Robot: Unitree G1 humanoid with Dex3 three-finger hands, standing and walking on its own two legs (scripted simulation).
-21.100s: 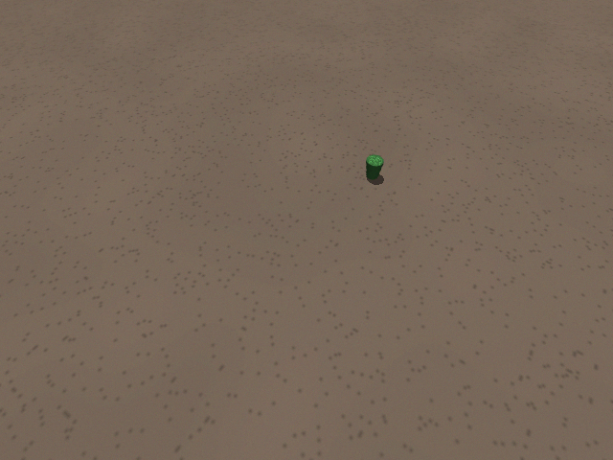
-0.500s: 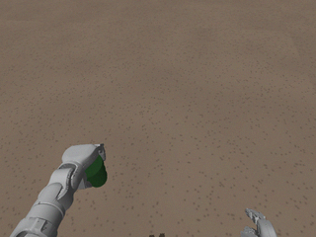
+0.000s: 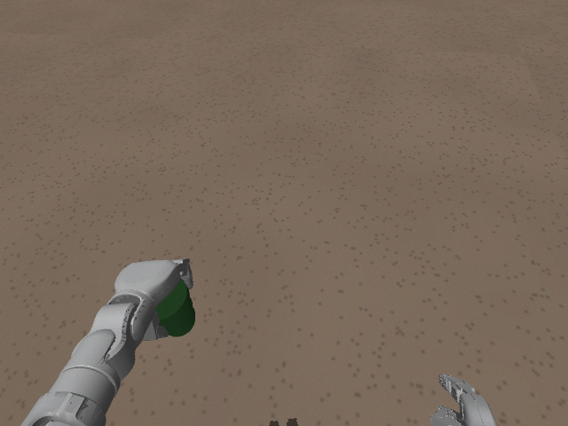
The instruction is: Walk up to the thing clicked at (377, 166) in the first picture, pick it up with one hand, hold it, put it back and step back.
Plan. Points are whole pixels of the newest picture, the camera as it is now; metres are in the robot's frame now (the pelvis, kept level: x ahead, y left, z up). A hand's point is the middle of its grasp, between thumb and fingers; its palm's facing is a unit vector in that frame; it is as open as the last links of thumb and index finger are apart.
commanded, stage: hold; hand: left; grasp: from above
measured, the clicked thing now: (171, 309) +0.31 +0.21 -0.07
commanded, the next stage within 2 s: crouch in 0.14 s
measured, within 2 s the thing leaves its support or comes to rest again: neither
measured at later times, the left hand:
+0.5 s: hand (165, 315) +0.29 +0.22 -0.06, palm faces -0.45 -0.04 -0.89, open 10.3 cm
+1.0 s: hand (209, 321) +0.38 +0.21 -0.29, palm faces -0.41 +0.03 -0.91, open 10.3 cm
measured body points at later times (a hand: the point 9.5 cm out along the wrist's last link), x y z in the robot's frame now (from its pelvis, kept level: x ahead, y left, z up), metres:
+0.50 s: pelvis +0.00 +0.00 +0.00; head +0.03 -0.02 +0.44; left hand +0.31 +0.22 -0.01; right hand +0.14 -0.26 -0.13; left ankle +0.00 +0.12 -0.74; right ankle +0.02 -0.12 -0.74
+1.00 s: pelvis -0.06 +0.01 -0.19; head +0.10 +0.01 +0.23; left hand +0.40 +0.20 -0.24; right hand -0.04 -0.28 -0.31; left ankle +0.00 +0.12 -0.74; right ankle +0.02 -0.12 -0.74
